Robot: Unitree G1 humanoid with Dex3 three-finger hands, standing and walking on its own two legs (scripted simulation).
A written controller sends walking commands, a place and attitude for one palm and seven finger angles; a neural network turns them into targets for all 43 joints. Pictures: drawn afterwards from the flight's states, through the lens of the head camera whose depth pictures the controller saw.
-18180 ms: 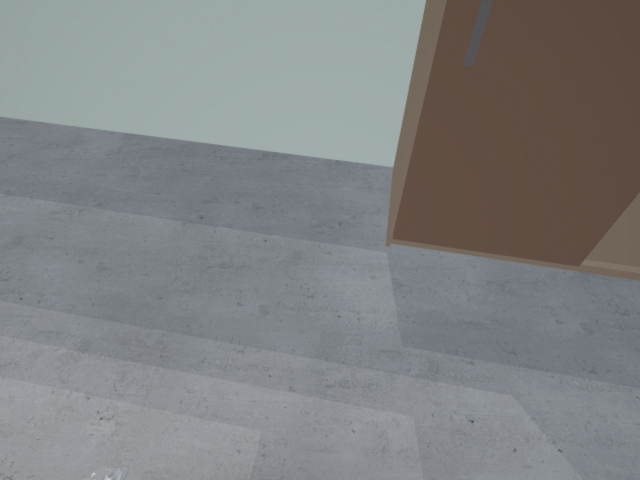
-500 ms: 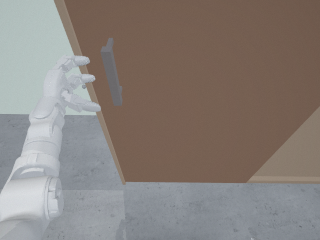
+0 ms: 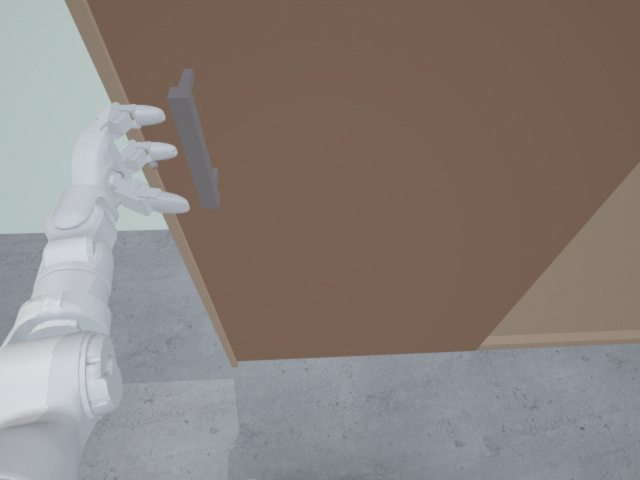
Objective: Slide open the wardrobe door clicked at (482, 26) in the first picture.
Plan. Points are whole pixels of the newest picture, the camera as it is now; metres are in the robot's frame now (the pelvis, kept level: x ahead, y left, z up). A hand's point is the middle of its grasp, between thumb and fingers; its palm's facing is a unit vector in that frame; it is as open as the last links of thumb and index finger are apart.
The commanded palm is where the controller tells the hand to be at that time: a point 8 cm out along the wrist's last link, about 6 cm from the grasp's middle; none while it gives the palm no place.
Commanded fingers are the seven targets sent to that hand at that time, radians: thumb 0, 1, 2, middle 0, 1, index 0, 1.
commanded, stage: move the hooked fingers beside the handle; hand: left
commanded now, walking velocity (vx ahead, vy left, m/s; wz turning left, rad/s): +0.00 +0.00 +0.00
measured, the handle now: (200, 144) +0.50 +0.14 +0.15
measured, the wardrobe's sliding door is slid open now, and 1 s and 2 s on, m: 0.00 0.00 0.00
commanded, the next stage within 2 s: feel for the door with the fingertips in 0.16 s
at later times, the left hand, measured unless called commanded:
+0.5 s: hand (152, 169) +0.46 +0.19 +0.15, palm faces +0.01 -1.00 +0.02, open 13.9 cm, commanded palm +0.43 +0.24 +0.15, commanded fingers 0.00 -0.50 0.30 -0.30 -1.20 -0.30 -1.20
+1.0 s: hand (165, 167) +0.46 +0.18 +0.15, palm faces +0.04 -1.00 +0.00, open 13.8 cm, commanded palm +0.45 +0.22 +0.15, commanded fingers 0.00 -0.50 0.30 -0.30 -1.20 -0.30 -1.20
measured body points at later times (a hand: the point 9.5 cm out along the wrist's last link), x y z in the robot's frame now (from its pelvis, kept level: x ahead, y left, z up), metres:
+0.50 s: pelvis +0.01 +0.00 +0.00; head +0.05 +0.01 +0.45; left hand +0.45 +0.25 +0.15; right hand +0.08 -0.27 -0.11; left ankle +0.05 +0.12 -0.72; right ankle -0.04 -0.11 -0.72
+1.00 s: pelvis +0.00 +0.00 +0.00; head +0.04 +0.00 +0.45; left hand +0.45 +0.23 +0.15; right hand +0.07 -0.26 -0.12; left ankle +0.05 +0.12 -0.72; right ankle -0.04 -0.11 -0.72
